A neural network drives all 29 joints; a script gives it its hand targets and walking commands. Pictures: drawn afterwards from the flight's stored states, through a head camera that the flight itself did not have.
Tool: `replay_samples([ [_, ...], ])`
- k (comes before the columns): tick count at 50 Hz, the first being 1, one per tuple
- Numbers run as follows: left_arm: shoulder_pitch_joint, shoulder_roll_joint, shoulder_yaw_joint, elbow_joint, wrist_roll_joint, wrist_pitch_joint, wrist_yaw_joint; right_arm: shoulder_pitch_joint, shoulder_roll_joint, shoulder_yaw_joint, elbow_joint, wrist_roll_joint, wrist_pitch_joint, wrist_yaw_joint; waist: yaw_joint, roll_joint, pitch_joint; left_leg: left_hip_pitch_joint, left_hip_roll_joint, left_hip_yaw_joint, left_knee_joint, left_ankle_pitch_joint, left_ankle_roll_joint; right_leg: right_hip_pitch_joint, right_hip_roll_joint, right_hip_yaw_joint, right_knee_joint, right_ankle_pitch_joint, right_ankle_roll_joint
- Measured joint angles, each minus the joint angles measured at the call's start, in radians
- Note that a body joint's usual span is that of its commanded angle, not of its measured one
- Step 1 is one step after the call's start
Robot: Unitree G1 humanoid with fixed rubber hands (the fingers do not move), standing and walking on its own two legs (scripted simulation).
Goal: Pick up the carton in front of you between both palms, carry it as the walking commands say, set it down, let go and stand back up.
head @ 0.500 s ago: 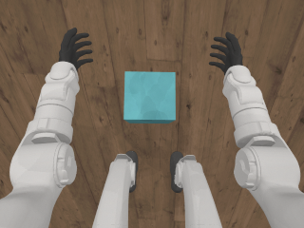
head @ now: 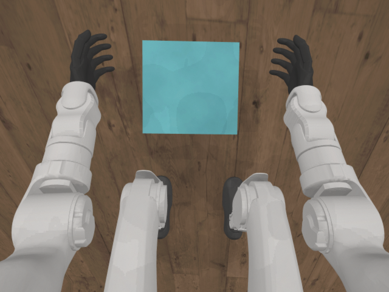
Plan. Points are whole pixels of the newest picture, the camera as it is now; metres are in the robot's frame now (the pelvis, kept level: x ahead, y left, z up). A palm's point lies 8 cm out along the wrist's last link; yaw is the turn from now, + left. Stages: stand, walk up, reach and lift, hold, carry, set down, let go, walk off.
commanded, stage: reach and lift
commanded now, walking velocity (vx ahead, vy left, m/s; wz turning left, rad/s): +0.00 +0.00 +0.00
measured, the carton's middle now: (190, 96) +0.48 +0.04 -0.37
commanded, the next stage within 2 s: none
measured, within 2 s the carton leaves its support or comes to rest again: leaves its support in 1.28 s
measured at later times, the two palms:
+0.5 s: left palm (118, 90) +0.47 +0.21 -0.31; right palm (271, 88) +0.49 -0.16 -0.30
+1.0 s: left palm (130, 88) +0.48 +0.18 -0.30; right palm (256, 87) +0.49 -0.12 -0.29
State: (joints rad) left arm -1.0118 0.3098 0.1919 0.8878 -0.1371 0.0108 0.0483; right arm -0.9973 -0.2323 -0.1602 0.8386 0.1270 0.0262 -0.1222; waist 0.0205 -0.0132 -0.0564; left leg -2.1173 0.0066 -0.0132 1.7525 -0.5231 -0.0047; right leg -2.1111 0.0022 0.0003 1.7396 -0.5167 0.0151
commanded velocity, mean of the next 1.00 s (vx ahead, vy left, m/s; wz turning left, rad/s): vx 0.00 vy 0.00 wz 0.00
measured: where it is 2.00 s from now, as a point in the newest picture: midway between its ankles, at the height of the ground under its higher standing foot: (197, 218)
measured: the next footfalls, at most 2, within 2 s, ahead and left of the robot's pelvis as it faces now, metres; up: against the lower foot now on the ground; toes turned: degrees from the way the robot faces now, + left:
none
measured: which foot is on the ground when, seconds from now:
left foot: down 0.00-1.00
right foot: down 0.00-1.00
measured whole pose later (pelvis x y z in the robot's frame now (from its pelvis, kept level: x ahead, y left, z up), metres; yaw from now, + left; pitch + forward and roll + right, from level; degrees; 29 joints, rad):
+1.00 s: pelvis -0.04 +0.00 -0.11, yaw +0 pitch +40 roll +0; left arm -1.38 0.31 0.00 1.19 -0.27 -0.05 0.14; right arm -1.40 -0.25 0.01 1.20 0.27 -0.05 -0.17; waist 0.02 -0.03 0.28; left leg -2.30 0.01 -0.01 2.13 -0.52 0.00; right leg -2.30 0.01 0.02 2.12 -0.51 0.02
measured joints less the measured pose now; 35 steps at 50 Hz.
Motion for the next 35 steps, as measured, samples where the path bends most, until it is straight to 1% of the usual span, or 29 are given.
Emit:
replay_samples([
  [3, -0.029, 0.022, -0.021, -0.013, -0.03, 0.016, 0.008, -0.027, -0.013, 0.021, -0.021, 0.028, 0.019, -0.014, 0.001, -0.002, 0.051, -0.047, 0.001, -0.002, 0.09, -0.01, -0.003, -0.048, 0.002, -0.001, 0.091, -0.009, -0.002],
  [6, -0.084, 0.038, -0.036, 0.02, -0.049, 0.03, 0.015, -0.081, -0.022, 0.027, 0.005, 0.041, 0.036, -0.025, 0.002, -0.004, 0.1, -0.082, 0.0, -0.004, 0.163, -0.009, -0.006, -0.084, 0.003, -0.001, 0.165, -0.009, -0.003],
  [10, -0.176, 0.052, -0.052, 0.108, -0.064, 0.035, 0.024, -0.174, -0.033, 0.033, 0.094, 0.049, 0.041, -0.032, 0.002, -0.004, 0.167, -0.117, -0.002, -0.005, 0.234, 0.002, -0.007, -0.12, 0.003, -0.001, 0.238, 0.001, -0.004],
  [15, -0.277, 0.067, -0.078, 0.222, -0.083, 0.015, 0.034, -0.281, -0.05, 0.056, 0.213, 0.07, 0.021, -0.033, 0.0, -0.004, 0.256, -0.151, -0.002, -0.004, 0.303, 0.014, -0.006, -0.155, 0.005, 0.001, 0.307, 0.015, -0.002],
  [19, -0.334, 0.082, -0.106, 0.277, -0.11, -0.007, 0.04, -0.343, -0.072, 0.091, 0.276, 0.102, -0.002, -0.03, -0.002, -0.004, 0.327, -0.175, 0.0, 0.0, 0.352, 0.019, -0.002, -0.18, 0.008, 0.006, 0.354, 0.02, 0.003],
  [21, -0.349, 0.091, -0.123, 0.282, -0.127, -0.018, 0.045, -0.377, -0.095, 0.121, 0.298, 0.129, -0.008, -0.03, -0.003, -0.007, 0.358, -0.185, 0.003, 0.002, 0.374, 0.017, 0.0, -0.19, 0.012, 0.008, 0.375, 0.022, 0.006],
  [24, -0.357, 0.1, -0.16, 0.274, -0.154, -0.03, 0.053, -0.399, -0.118, 0.151, 0.302, 0.172, -0.024, -0.029, -0.005, -0.011, 0.391, -0.194, 0.005, 0.003, 0.405, 0.011, 0.004, -0.199, 0.015, 0.011, 0.404, 0.017, 0.01],
  [29, -0.344, 0.101, -0.211, 0.237, -0.182, -0.035, 0.063, -0.383, -0.134, 0.183, 0.295, 0.211, -0.035, -0.027, -0.004, -0.015, 0.393, -0.198, 0.006, 0.005, 0.435, -0.006, 0.007, -0.203, 0.016, 0.013, 0.433, 0.0, 0.013],
  [32, -0.325, 0.082, -0.21, 0.236, -0.179, -0.035, 0.064, -0.356, -0.126, 0.184, 0.295, 0.214, -0.039, -0.023, -0.002, -0.013, 0.366, -0.193, 0.005, 0.006, 0.437, -0.017, 0.008, -0.196, 0.015, 0.014, 0.435, -0.012, 0.015],
  [35, -0.308, 0.056, -0.186, 0.252, -0.155, -0.036, 0.061, -0.336, -0.103, 0.166, 0.306, 0.191, -0.042, -0.017, -0.003, -0.011, 0.335, -0.188, 0.004, 0.007, 0.429, -0.024, 0.009, -0.191, 0.015, 0.015, 0.427, -0.019, 0.016],
])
